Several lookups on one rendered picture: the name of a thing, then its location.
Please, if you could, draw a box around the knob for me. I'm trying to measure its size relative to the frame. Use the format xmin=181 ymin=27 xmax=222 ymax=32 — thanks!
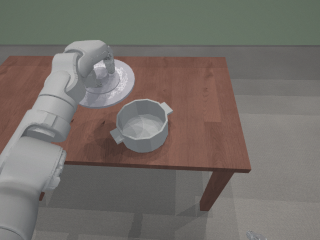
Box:
xmin=93 ymin=67 xmax=109 ymax=83

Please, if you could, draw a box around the robot right hand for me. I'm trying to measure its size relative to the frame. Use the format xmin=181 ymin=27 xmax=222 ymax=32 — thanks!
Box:
xmin=246 ymin=230 xmax=267 ymax=240

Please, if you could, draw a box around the robot left upper arm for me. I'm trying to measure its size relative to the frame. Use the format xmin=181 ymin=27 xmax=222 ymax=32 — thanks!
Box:
xmin=0 ymin=135 xmax=67 ymax=240

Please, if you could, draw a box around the left robot forearm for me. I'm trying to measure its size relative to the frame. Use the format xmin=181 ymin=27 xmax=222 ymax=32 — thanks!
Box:
xmin=0 ymin=47 xmax=93 ymax=174

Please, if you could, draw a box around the table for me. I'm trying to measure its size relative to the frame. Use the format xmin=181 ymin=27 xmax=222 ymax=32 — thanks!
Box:
xmin=0 ymin=55 xmax=252 ymax=211

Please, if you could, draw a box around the lid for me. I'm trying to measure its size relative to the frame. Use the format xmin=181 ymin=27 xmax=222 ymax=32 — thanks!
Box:
xmin=78 ymin=59 xmax=135 ymax=109

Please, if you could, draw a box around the robot left hand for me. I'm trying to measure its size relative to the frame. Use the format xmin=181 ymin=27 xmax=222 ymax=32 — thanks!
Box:
xmin=64 ymin=40 xmax=115 ymax=88

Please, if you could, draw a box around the pot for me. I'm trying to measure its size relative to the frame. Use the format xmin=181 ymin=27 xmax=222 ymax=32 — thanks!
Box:
xmin=110 ymin=99 xmax=173 ymax=153

